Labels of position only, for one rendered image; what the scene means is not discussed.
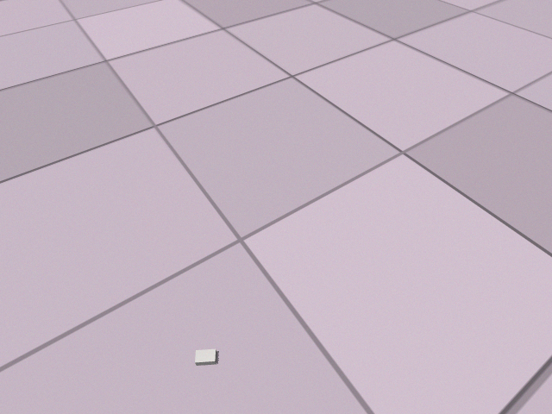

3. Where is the small box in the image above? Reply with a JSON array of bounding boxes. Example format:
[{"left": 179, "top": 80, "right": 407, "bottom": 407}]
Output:
[{"left": 195, "top": 349, "right": 217, "bottom": 366}]

